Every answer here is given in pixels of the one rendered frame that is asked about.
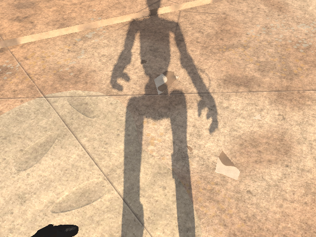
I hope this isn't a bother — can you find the robot left hand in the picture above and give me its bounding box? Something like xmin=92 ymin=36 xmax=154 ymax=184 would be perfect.
xmin=31 ymin=224 xmax=79 ymax=237

